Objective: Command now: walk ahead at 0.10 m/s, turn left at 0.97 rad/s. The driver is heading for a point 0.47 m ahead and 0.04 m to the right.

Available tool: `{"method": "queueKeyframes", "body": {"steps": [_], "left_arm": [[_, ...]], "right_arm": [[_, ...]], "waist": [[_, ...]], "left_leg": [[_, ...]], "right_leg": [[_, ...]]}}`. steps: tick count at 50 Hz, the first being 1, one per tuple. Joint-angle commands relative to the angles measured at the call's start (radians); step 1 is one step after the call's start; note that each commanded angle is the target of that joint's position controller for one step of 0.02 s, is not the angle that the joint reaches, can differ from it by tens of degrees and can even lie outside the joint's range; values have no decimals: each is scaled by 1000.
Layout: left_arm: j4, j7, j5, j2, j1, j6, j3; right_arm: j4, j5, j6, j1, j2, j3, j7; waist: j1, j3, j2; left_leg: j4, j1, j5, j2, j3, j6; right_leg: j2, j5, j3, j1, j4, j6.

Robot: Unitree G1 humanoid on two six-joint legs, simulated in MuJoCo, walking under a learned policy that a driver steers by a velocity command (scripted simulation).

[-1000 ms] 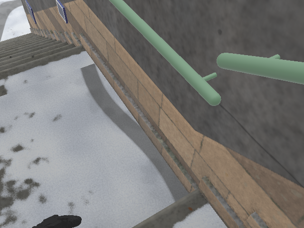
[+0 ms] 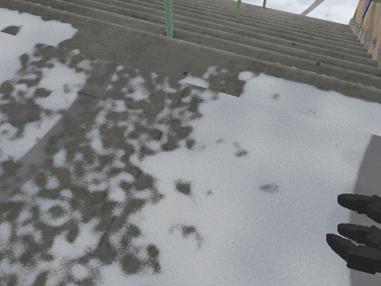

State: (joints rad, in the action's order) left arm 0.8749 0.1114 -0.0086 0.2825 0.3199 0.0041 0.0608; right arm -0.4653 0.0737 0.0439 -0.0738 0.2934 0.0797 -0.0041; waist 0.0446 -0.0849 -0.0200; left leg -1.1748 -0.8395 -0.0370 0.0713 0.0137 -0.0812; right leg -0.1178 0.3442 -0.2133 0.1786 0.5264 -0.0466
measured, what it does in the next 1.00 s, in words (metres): walks ahead, turning right: left foot, then right foot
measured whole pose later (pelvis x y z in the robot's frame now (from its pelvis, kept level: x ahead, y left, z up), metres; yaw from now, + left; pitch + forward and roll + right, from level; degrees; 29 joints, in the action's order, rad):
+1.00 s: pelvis +0.21 +0.05 +0.01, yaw -19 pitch +4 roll +0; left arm 0.62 0.02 -0.02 0.37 0.22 -0.06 0.12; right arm -0.70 -0.02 -0.01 0.11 0.24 0.09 -0.03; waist 0.00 -0.02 0.05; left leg -0.43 -0.29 -0.22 -0.02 -0.03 0.04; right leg 0.04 0.38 0.11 0.59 1.16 -0.07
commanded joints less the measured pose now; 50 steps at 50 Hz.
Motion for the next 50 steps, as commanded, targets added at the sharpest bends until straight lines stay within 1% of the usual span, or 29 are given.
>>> {"method": "queueKeyframes", "body": {"steps": [1,3,5,6,7,8,10,11,13,16,17,20,23,24,25,26,27,28,30,34,38,41,42,43,44,45,46,48,50], "left_arm": [[-124,-15,-25,226,-109,15,75],[-142,-39,-34,234,-57,9,97],[-150,-68,-37,231,-33,11,104],[-200,-80,3,165,27,27,97],[-282,-97,0,91,13,58,56],[-312,-98,-22,144,-155,75,65],[-276,-51,11,103,-125,30,48],[-245,-35,14,126,-59,-1,54],[-207,-49,13,130,-11,-23,52],[-187,-81,9,38,-24,-15,6],[-197,-98,11,17,-50,-9,-7],[-243,-111,-5,89,-110,-18,9],[-251,-116,-9,88,-68,-28,19],[-254,-117,3,92,-67,-26,22],[-273,-108,19,168,-65,-12,45],[-289,-114,34,240,-15,3,62],[-292,-119,62,241,37,22,62],[-282,-114,51,230,25,30,65],[-290,-79,-14,182,-75,3,54],[-292,-53,-47,147,-111,-45,50],[-316,-70,-32,198,-99,-57,77],[-320,-64,-34,179,-136,-40,75],[-331,-62,-16,128,-112,-38,64],[-345,-64,-15,66,-48,-33,47],[-336,-68,-17,151,-14,-26,69],[-309,-76,-30,232,-17,-36,94],[-301,-82,-23,247,-27,-53,102],[-294,-85,0,191,-15,-70,91],[-333,-98,-20,155,-70,-61,77]], "right_arm": [[70,-9,6,50,-51,-14,52],[63,3,11,46,13,14,57],[-1,-31,-3,232,123,75,40],[-11,-33,-8,291,253,108,26],[17,-84,-21,283,341,112,45],[22,-125,-26,297,264,85,42],[5,-49,-30,146,159,43,35],[-1,-34,-23,87,110,27,33],[-22,-77,-23,44,64,10,32],[-97,-96,-37,97,4,-17,9],[-114,-99,-38,126,25,-10,4],[-110,-91,-29,144,97,14,-15],[-93,-63,-25,130,88,22,-26],[-92,-53,-24,155,76,25,-30],[-82,-63,-21,228,35,25,-35],[-26,-69,-23,114,38,17,-38],[-20,-67,-26,71,39,17,-42],[-26,-61,-27,66,25,13,-43],[-40,-80,-27,40,27,11,-57],[-76,-62,-31,50,-44,-12,-34],[-116,-71,-59,47,-8,4,-2],[-176,-59,-80,167,61,39,-6],[-194,-71,-74,219,122,59,-12],[-191,-97,-57,181,180,61,-15],[-159,-131,-64,157,113,45,-11],[-140,-128,-70,109,64,30,-16],[-142,-115,-69,78,42,27,-13],[-139,-89,-67,73,49,29,-31],[-167,-87,-69,159,88,42,-39]], "waist": [[-68,123,163],[-54,157,161],[-154,198,53],[-120,215,-263],[-78,449,-455],[-150,469,-119],[-44,321,-22],[12,273,-79],[57,248,-82],[48,293,-50],[27,301,-89],[0,256,-116],[15,162,-103],[-5,125,-35],[-62,104,193],[10,96,392],[48,144,280],[32,146,188],[-16,143,90],[-45,224,127],[-25,230,176],[-88,204,204],[-82,243,99],[2,255,-217],[5,268,-238],[4,237,-138],[13,209,-77],[1,148,-95],[-40,145,-139]], "left_leg": [[335,340,3,-19,-46,44],[441,417,-68,-49,-82,111],[576,674,-88,-139,-99,203],[567,965,555,17,223,316],[697,1115,395,265,720,570],[800,1045,244,276,772,535],[763,782,161,205,528,392],[751,637,123,167,420,346],[758,443,125,89,269,316],[722,441,216,72,125,296],[715,443,216,88,113,302],[727,469,58,158,174,307],[647,463,-94,161,161,243],[557,443,-158,106,106,191],[292,366,-284,-37,-35,99],[49,172,-582,-171,-36,52],[-93,74,-686,-160,89,61],[-138,26,-627,-137,131,69],[-50,45,-459,-107,157,64],[295,262,-321,-158,70,11],[521,405,-304,-191,75,31],[794,611,-130,-137,101,55],[831,788,-69,17,210,109],[863,875,150,233,479,239],[874,827,234,349,581,332],[849,801,261,306,448,338],[839,775,167,224,326,308],[846,704,121,155,187,266],[927,720,-206,155,163,246]], "right_leg": [[-190,-546,13,27,-116,119],[-223,-504,14,-33,-29,88],[-156,-675,-38,31,255,44],[-36,29,-38,413,660,-34],[148,418,161,665,1050,-45],[124,293,320,718,1135,-20],[53,126,337,671,970,3],[24,71,333,573,882,-2],[44,7,267,378,774,-6],[40,-40,265,216,451,0],[52,-55,242,175,394,1],[86,-12,201,188,370,24],[113,-86,175,169,213,74],[101,-299,217,149,124,108],[-15,-536,480,131,-11,187],[-194,-643,851,62,-193,370],[-242,-576,932,-33,-226,430],[-209,-519,889,-83,-189,397],[-125,-573,741,-72,-137,306],[20,-652,552,-41,-86,224],[8,-488,671,-1,-122,237],[63,-293,718,97,-78,177],[115,-49,674,235,36,129],[284,294,475,421,267,64],[209,306,471,464,484,6],[171,223,432,477,600,-17],[145,131,400,492,641,-25],[123,30,341,523,744,-38],[77,-38,264,563,706,-31]]}}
